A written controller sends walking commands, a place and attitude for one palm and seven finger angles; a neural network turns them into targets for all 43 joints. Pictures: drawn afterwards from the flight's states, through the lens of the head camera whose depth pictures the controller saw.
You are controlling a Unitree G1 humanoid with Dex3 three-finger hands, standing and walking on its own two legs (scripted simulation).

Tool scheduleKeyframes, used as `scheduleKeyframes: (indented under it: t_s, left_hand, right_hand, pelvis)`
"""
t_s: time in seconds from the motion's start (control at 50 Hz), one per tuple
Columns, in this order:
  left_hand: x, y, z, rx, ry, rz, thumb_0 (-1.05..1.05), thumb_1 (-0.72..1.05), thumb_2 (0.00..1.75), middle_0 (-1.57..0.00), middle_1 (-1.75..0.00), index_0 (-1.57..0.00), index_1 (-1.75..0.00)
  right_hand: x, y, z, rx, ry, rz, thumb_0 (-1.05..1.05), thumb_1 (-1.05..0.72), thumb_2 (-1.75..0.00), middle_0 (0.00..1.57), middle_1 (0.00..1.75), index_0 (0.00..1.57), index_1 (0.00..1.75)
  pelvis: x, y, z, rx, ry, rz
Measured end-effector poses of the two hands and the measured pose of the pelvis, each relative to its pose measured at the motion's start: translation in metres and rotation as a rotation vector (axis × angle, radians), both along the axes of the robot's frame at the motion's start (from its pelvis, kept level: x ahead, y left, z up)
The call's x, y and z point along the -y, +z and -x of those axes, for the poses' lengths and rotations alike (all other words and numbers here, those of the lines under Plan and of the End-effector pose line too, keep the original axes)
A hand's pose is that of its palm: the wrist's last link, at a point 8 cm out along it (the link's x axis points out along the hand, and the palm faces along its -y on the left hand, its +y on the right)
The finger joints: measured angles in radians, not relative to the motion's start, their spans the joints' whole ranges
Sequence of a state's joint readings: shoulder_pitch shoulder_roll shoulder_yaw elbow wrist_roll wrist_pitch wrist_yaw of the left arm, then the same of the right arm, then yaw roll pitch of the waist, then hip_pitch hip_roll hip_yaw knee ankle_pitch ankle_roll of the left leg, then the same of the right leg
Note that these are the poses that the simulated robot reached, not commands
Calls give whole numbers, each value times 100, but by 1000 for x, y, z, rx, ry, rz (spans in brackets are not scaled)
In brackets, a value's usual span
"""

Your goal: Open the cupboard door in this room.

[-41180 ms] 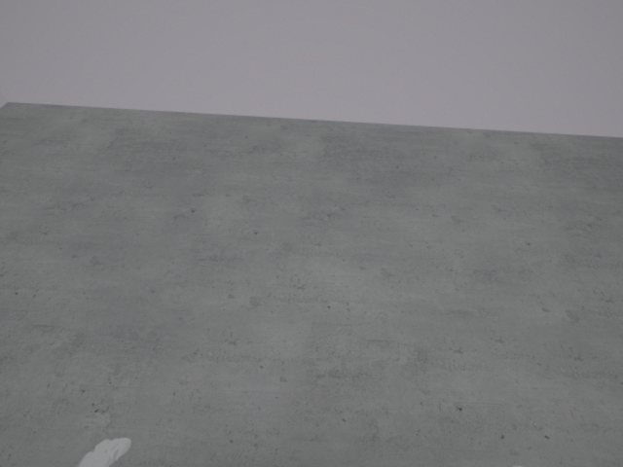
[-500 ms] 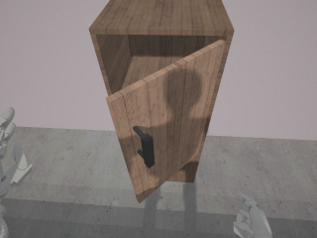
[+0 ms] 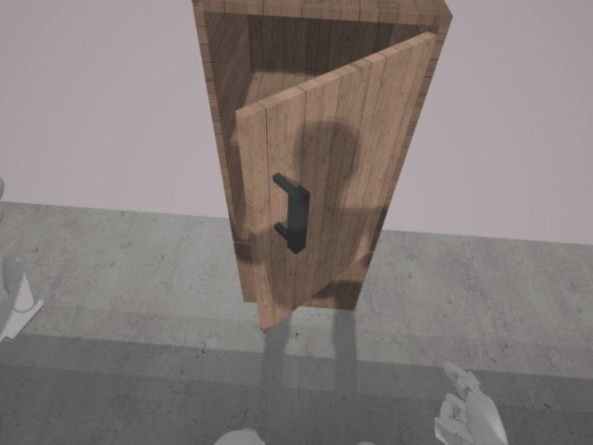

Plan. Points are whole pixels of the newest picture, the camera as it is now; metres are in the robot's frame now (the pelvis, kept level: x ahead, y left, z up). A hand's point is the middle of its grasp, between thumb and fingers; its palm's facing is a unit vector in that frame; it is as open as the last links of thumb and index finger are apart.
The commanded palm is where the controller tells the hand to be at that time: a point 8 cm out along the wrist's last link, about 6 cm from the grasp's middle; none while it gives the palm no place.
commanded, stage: step back with the hand held close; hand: left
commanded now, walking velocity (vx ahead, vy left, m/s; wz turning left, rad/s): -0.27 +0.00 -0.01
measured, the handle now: (288, 214) +0.42 +0.05 +0.07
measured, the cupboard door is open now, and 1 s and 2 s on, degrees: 45 45 45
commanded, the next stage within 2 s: stop stepping back and stand still in 0.32 s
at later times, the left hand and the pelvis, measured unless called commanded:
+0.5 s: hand out of the picture +0.11 +0.24 +0.17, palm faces +0.38 -0.80 -0.47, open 7.4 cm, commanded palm +0.05 +0.28 +0.19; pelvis -0.10 -0.01 +0.01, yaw -2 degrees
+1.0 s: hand out of the picture +0.01 +0.23 +0.18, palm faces +0.44 -0.75 -0.49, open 7.4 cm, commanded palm -0.03 +0.26 +0.19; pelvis -0.18 -0.03 +0.02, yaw -2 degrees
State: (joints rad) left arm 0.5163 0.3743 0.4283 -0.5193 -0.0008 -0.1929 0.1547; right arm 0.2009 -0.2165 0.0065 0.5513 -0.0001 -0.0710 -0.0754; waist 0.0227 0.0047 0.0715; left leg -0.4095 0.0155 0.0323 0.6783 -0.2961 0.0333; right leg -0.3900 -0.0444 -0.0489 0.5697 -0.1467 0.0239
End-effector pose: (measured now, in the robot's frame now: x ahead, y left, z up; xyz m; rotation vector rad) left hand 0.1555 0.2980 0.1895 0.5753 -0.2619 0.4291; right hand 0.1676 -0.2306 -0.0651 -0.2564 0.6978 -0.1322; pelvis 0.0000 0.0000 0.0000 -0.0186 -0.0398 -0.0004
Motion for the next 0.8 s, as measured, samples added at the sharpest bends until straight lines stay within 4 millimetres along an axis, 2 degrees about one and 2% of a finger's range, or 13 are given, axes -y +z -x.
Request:
scheduleKeyframes:
  t_s: [0.12,0.18,0.26,0.3,0.36,0.42,0.46,0.56,0.62,0.68,0.8]
  left_hand:
    - [-1,1,17,68,-49,20,1,89,90,-21,-30,-21,-30]
    - [-7,8,23,76,-60,-19,1,89,90,-21,-30,-21,-30]
    - [-13,25,41,104,-45,-68,1,89,90,-21,-30,-21,-30]
    - [-13,26,53,91,-30,-62,1,89,90,-21,-30,-21,-30]
    - [-6,19,69,44,-15,-27,1,89,90,-21,-30,-21,-30]
    - [10,7,81,5,-37,-15,1,89,90,-21,-30,-20,-30]
    - [18,2,85,-25,-61,19,1,89,90,-21,-30,-20,-30]
    - [18,8,91,-54,-91,0,1,88,90,-21,-30,-21,-30]
    - [11,11,94,-25,-97,-8,1,88,90,-21,-30,-21,-30]
    - [8,11,100,-9,-103,-9,1,89,90,-21,-30,-21,-30]
    - [19,17,131,-36,-106,-16,1,89,90,-21,-30,-21,-30]
  right_hand:
    - [0,-5,35,-39,-13,44,1,-90,-90,21,30,20,30]
    - [-3,-5,54,-39,-34,50,1,-90,-90,21,30,20,30]
    - [-10,-5,76,-54,-41,4,1,-90,-90,21,30,20,30]
    - [-12,-3,83,-53,-38,-20,1,-90,-90,21,30,20,30]
    - [-12,-3,90,-38,-13,-41,1,-90,-90,21,30,20,30]
    - [-7,-12,94,-23,21,-53,1,-90,-90,21,30,20,30]
    - [-2,-15,101,-60,28,-40,1,-90,-90,21,30,20,30]
    - [7,4,120,-72,-14,-5,1,-90,-90,21,30,20,30]
    - [14,10,123,-4,-40,33,1,-90,-90,21,30,20,30]
    - [16,16,133,36,-59,26,1,-90,-90,21,30,20,30]
    - [14,20,168,62,-40,-12,1,-90,-90,20,30,20,30]
  pelvis:
    - [-9,-4,25,3,-3,11]
    - [-12,-4,39,6,11,44]
    - [-7,3,53,-8,28,61]
    - [-4,6,59,-30,15,54]
    - [2,6,71,-66,-3,40]
    - [10,-2,92,-103,-36,-10]
    - [9,3,102,-95,-44,-3]
    - [10,15,107,-96,-35,-46]
    - [3,9,111,-92,-26,-17]
    - [1,9,125,-60,-34,-39]
    - [10,15,152,-17,-28,-39]
